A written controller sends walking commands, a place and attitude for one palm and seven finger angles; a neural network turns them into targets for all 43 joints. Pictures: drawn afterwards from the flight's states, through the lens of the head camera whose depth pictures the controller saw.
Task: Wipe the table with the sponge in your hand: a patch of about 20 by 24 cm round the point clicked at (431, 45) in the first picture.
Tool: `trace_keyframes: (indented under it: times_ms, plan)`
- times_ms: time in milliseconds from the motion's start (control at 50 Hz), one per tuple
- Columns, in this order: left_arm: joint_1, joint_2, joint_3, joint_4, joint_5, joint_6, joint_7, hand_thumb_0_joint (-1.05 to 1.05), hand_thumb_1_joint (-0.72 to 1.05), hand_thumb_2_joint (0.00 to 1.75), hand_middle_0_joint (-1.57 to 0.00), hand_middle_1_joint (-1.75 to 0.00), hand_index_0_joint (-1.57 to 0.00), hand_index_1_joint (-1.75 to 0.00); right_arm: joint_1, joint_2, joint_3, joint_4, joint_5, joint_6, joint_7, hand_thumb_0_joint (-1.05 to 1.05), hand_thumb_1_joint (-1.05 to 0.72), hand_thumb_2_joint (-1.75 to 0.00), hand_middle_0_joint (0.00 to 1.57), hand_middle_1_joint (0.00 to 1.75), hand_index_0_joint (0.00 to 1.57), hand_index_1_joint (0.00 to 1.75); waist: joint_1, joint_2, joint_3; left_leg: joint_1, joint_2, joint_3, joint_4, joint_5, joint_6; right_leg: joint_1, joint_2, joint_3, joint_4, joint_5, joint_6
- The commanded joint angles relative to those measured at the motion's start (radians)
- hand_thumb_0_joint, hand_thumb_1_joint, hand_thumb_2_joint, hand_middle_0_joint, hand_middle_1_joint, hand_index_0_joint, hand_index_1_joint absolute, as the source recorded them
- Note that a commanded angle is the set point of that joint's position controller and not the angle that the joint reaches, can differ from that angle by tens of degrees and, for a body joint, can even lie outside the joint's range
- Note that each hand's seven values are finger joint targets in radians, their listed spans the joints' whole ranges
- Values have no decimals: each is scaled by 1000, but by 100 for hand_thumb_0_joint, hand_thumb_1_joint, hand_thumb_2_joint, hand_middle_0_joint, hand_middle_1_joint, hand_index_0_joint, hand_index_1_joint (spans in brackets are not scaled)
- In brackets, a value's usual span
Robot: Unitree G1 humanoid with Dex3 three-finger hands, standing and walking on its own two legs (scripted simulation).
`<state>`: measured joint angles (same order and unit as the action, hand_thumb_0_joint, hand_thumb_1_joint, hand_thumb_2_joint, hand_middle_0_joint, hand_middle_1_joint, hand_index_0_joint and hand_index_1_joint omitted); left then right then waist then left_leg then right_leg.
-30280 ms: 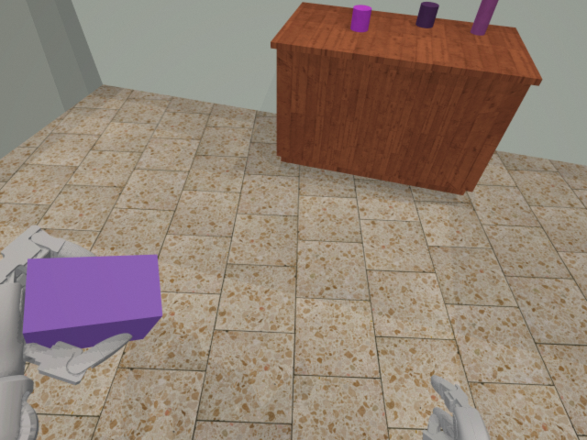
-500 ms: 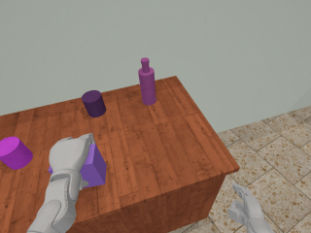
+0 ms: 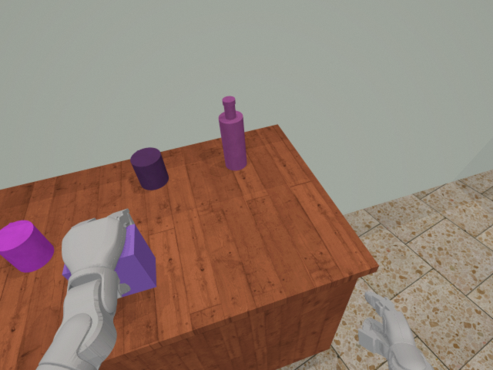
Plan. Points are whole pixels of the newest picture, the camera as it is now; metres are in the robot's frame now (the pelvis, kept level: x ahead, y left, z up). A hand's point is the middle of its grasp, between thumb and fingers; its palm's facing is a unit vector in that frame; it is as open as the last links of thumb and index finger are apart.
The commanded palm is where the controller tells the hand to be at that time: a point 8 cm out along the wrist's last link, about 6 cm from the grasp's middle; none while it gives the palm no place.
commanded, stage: move the sponge above the wiping area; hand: left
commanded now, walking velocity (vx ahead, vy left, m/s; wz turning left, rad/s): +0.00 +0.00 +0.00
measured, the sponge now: (118, 270) +0.25 +0.28 +0.02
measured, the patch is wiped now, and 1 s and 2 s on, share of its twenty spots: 0.00 0.00 0.00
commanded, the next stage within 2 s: lower the sponge onto the table in 0.94 s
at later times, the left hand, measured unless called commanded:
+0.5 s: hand (96, 265) +0.23 +0.30 +0.05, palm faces +0.04 -0.09 -0.99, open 10.4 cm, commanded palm +0.21 +0.28 +0.10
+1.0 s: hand (102, 280) +0.22 +0.29 +0.04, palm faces -0.05 -0.15 -0.99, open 10.4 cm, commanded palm +0.20 +0.27 +0.10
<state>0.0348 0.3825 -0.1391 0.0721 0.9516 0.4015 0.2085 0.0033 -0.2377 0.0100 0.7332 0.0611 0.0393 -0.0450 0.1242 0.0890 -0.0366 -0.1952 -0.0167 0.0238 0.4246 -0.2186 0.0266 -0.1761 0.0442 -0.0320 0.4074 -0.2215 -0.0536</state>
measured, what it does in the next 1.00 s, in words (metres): stands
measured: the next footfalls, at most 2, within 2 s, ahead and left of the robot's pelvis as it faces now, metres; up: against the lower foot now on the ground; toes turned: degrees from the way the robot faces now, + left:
none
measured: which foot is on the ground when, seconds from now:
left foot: down 0.00-1.00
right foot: down 0.00-1.00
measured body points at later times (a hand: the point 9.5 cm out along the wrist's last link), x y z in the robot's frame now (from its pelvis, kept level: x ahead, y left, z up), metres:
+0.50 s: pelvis +0.00 +0.00 +0.00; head -0.02 -0.03 +0.45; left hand +0.23 +0.30 +0.11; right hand +0.24 -0.20 -0.09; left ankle +0.01 +0.10 -0.74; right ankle +0.00 -0.09 -0.74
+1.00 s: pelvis -0.01 +0.00 +0.00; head -0.02 -0.04 +0.45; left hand +0.22 +0.29 +0.09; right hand +0.24 -0.19 -0.08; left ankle +0.01 +0.10 -0.74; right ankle +0.00 -0.09 -0.74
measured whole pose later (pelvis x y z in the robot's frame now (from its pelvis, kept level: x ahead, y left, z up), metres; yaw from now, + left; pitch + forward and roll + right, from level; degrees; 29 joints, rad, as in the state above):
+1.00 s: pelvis -0.01 +0.00 +0.00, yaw +1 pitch -2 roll +0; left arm 0.05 0.37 -0.16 0.09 0.90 0.58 0.10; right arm -0.02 -0.25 0.03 0.71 0.08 0.09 -0.03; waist 0.10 0.10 -0.03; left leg -0.18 -0.03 0.01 0.41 -0.20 0.04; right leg -0.16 0.03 -0.04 0.40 -0.21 -0.04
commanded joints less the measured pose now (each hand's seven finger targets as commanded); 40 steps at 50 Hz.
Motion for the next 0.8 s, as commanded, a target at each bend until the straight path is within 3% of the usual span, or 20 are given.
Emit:
trace_keyframes:
  times_ms: [0, 60, 100, 140, 180, 200, 220, 300, 320, 340, 400, 460, 500, 560, 600, 620, 660, 700, 720, 780]
  plan:
    - [-149, 116, 60, -88, -34, 138, -29, 0, 10, 130, -120, -160, -120, -160, -272, -130, -19, -193, 25, -32, -2, 0, -90, -90, 20, 30, 20, 30, -10, -102, -135, 60, -6, -104, -58, 190, 7, 39, -35, 113, -80, 144, -17]
    - [-193, 84, -31, -123, -18, 147, -115, 0, 10, 130, -120, -160, -120, -160, -255, -131, -10, -218, 23, -18, -2, 0, -90, -90, 20, 30, 20, 30, -35, -114, -141, 54, -14, -104, -43, 175, 25, 26, -39, 99, -71, 148, -10]
    - [-241, 136, 3, -167, 2, 102, -142, 0, 10, 130, -120, -160, -120, -160, -234, -134, -11, -225, 12, -19, -7, 0, -90, -90, 20, 30, 20, 30, -40, -106, -169, 67, -15, -107, -33, 169, 34, 25, -32, 113, -67, 141, -14]
    - [-251, 186, 53, -244, 23, 15, -133, 0, 10, 130, -120, -160, -120, -160, -202, -119, -16, -230, -3, -34, -9, 0, -90, -90, 20, 30, 20, 30, -22, -72, -242, 95, -16, -107, -13, 206, 40, 56, -34, 114, -46, 183, -16]
    - [-277, 226, 101, -300, 45, -68, -97, 0, 10, 130, -120, -160, -120, -160, -178, -110, -20, -223, -20, -50, -17, 0, -90, -90, 20, 30, 20, 30, -11, -36, -261, 119, -11, -116, -7, 234, 36, 55, -30, 128, -43, 210, -23]
    - [-308, 298, 172, -322, 61, -94, -67, 0, 10, 130, -120, -160, -120, -160, -171, -115, -25, -209, -26, -55, -22, 0, -90, -90, 20, 30, 20, 30, -2, -11, -257, 127, -4, -131, -10, 231, 29, 48, -20, 151, -49, 194, -34]
    - [-333, 249, 142, -337, 77, -115, -37, 0, 10, 130, -120, -160, -120, -160, -175, -101, -23, -210, -28, -64, -23, 0, -90, -90, 20, 30, 20, 30, -4, 22, -250, 130, -2, -123, -11, 244, 26, 34, -23, 140, -45, 191, -35]
    - [-264, 283, 217, -276, 84, -69, 56, 0, 10, 130, -120, -160, -120, -160, -198, -115, -33, -186, -19, -65, -13, 0, -90, -90, 20, 30, 20, 30, 23, 66, -212, 123, -2, -129, -26, 263, 0, 28, -16, 165, -60, 184, -57]
    - [-237, 222, 176, -255, 60, -42, 62, 0, 10, 130, -120, -160, -120, -160, -202, -105, -33, -192, -10, -65, -8, 0, -90, -90, 20, 30, 20, 30, 15, 32, -206, 112, 3, -119, -34, 254, 3, 35, -22, 138, -57, 178, -45]
    - [-224, 209, 164, -217, 43, -11, 59, 0, 10, 130, -120, -160, -120, -160, -218, -111, -31, -185, -2, -64, -5, 0, -90, -90, 20, 30, 20, 30, 14, -2, -187, 107, 2, -116, -37, 246, 1, 29, -24, 135, -66, 174, -40]
    - [-131, 183, 153, -119, -27, 86, 13, 0, 10, 130, -120, -160, -120, -160, -259, -129, -26, -180, 14, -44, -2, 0, -90, -90, 20, 30, 20, 30, 12, -92, -141, 78, -7, -105, -49, 215, 6, 54, -32, 136, -84, 177, -24]
    - [-116, 116, 37, -105, -47, 136, -78, 0, 10, 130, -120, -160, -120, -160, -260, -133, -16, -204, 24, -25, -5, 0, -90, -90, 20, 30, 20, 30, -21, -134, -111, 47, -11, -105, -53, 170, 18, 40, -39, 114, -89, 146, -8]
    - [-220, 112, -6, -150, -24, 120, -128, 0, 10, 130, -120, -160, -120, -160, -257, -136, -11, -214, 21, -21, -8, 0, -90, -90, 20, 30, 20, 30, -48, -92, -109, 59, -12, -109, -51, 151, 26, 9, -34, 113, -88, 118, -14]
    - [-248, 147, 11, -241, 1, 7, -148, 0, 10, 130, -120, -160, -120, -160, -202, -123, -17, -225, -1, -45, -12, 0, -90, -90, 20, 30, 20, 30, -39, -63, -199, 100, -12, -116, -26, 175, 42, 21, -31, 106, -67, 135, -15]
    - [-307, 250, 107, -322, 30, -85, -115, 0, 10, 130, -120, -160, -120, -160, -175, -119, -25, -215, -19, -62, -22, 0, -90, -90, 20, 30, 20, 30, -22, -15, -248, 130, -5, -130, -18, 196, 38, 34, -20, 131, -58, 153, -25]
    - [-308, 223, 99, -350, 46, -120, -87, 0, 10, 130, -120, -160, -120, -160, -166, -105, -25, -218, -24, -72, -23, 0, -90, -90, 20, 30, 20, 30, -15, 17, -268, 136, -2, -131, -18, 213, 34, 37, -20, 121, -45, 155, -28]
    - [-278, 247, 153, -340, 83, -157, -19, 0, 10, 130, -120, -160, -120, -160, -151, -104, -36, -200, -34, -82, -23, 0, -90, -90, 20, 30, 20, 30, 6, 43, -260, 147, 9, -138, -17, 257, 15, 17, -14, 132, -44, 173, -42]
    - [-270, 290, 216, -323, 91, -131, 37, 0, 10, 130, -120, -160, -120, -160, -166, -114, -37, -187, -31, -77, -17, 0, -90, -90, 20, 30, 20, 30, 21, 69, -239, 134, 11, -148, -30, 261, -2, 19, -6, 151, -47, 172, -55]
    - [-261, 243, 191, -303, 82, -107, 58, 0, 10, 130, -120, -160, -120, -160, -177, -105, -36, -190, -23, -75, -13, 0, -90, -90, 20, 30, 20, 30, 15, 31, -227, 117, 13, -138, -34, 262, -4, 21, -11, 134, -45, 166, -50]
    - [-183, 195, 170, -223, 35, -1, 79, 0, 10, 130, -120, -160, -120, -160, -233, -114, -35, -181, -5, -58, 1, 0, -90, -90, 20, 30, 20, 30, 28, -24, -204, 101, 8, -112, -42, 252, -8, 41, -24, 135, -63, 175, -40]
